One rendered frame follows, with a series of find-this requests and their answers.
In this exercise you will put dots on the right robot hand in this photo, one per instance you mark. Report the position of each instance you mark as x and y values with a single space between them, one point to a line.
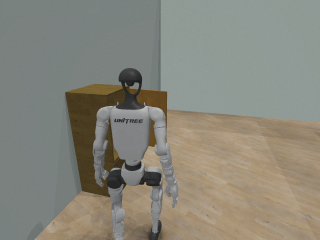
172 190

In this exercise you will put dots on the right robot forearm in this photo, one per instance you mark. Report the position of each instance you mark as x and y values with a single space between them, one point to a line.
167 167

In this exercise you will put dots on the cupboard door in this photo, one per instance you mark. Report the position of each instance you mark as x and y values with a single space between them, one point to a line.
152 98

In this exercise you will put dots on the left robot hand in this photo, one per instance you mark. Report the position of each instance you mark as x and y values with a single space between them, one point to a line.
98 174

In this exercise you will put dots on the robot left upper arm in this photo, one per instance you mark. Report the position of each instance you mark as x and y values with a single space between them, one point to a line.
102 125

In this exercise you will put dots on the robot right thigh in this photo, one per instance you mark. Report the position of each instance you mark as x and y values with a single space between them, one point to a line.
153 176

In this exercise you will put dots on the robot left shin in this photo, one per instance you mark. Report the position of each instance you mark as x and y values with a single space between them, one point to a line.
118 228

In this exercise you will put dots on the left robot forearm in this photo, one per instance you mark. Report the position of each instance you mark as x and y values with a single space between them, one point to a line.
99 158

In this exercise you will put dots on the robot right upper arm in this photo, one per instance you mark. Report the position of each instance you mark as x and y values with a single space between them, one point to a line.
160 130

